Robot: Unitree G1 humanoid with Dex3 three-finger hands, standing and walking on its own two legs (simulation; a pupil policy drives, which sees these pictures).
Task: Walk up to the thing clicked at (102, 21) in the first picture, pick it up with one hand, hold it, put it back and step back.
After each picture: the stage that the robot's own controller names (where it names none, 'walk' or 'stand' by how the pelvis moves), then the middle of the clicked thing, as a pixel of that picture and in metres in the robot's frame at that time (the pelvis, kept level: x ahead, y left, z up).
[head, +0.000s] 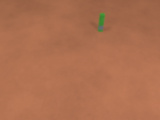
stand; (101, 22) +1.74 -0.23 -0.65
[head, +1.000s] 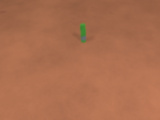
walk; (83, 33) +1.62 +0.13 -0.63
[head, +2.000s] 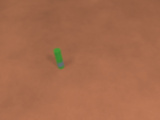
walk; (59, 59) +1.07 +0.32 -0.65
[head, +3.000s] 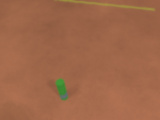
walk; (62, 90) +0.69 +0.25 -0.65
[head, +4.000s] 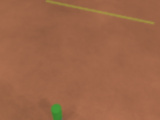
walk; (57, 115) +0.47 +0.17 -0.63
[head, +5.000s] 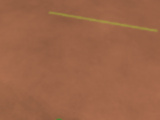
stand; out of the picture +0.41 +0.17 -0.65
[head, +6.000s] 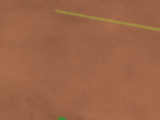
stand; out of the picture +0.42 +0.16 -0.66
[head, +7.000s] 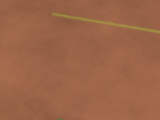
stand; out of the picture +0.42 +0.17 -0.66
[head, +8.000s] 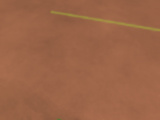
stand; out of the picture +0.40 +0.18 -0.66
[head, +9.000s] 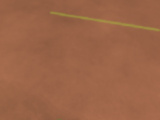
go down; out of the picture +0.41 +0.18 -0.66
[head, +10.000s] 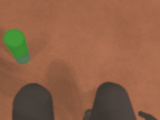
go down; (19, 49) +0.48 +0.23 -0.27
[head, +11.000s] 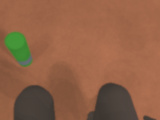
approach; (21, 52) +0.47 +0.24 -0.26
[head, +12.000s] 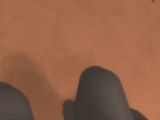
close in; out of the picture +0.45 +0.29 -0.16
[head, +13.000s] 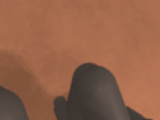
close; out of the picture +0.45 +0.30 -0.16
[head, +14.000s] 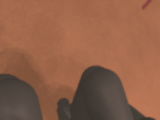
lift; out of the picture +0.40 +0.28 -0.16
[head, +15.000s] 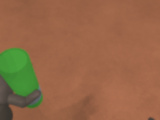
lift; (25, 84) +0.33 +0.18 +0.04
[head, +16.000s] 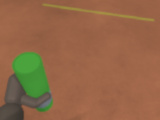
hold; (37, 87) +0.32 +0.16 +0.07
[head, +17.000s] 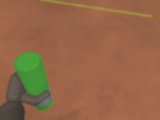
hold; (37, 85) +0.33 +0.16 +0.04
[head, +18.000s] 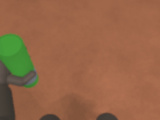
crouch; (21, 66) +0.40 +0.20 -0.02
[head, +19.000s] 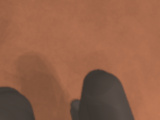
lower; out of the picture +0.47 +0.29 -0.12
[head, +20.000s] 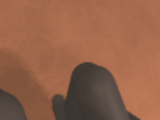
lower; out of the picture +0.46 +0.31 -0.16
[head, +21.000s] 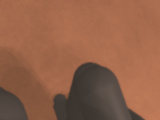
lower; out of the picture +0.45 +0.32 -0.16
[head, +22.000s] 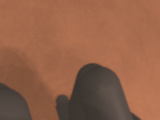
lower; out of the picture +0.44 +0.31 -0.16
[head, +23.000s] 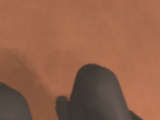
lower; out of the picture +0.44 +0.31 -0.16
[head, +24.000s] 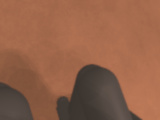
open; out of the picture +0.44 +0.28 -0.17
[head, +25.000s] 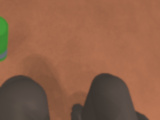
stand; out of the picture +0.45 +0.26 -0.20
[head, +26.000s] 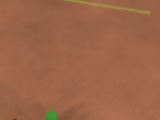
stand; out of the picture +0.40 +0.17 -0.56
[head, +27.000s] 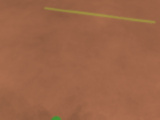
stand; out of the picture +0.41 +0.18 -0.60
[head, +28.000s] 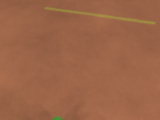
stand; out of the picture +0.41 +0.17 -0.60
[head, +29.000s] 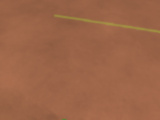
stand; out of the picture +0.43 +0.16 -0.65
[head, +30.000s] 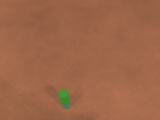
walk; (65, 99) +0.49 +0.15 -0.62
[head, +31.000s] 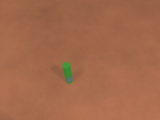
walk; (67, 73) +0.78 +0.17 -0.64
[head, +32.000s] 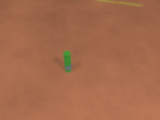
stand; (67, 62) +1.05 +0.18 -0.64
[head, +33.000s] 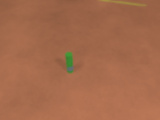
stand; (69, 63) +1.05 +0.16 -0.66
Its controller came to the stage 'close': yes
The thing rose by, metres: 0.69
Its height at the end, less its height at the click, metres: +0.00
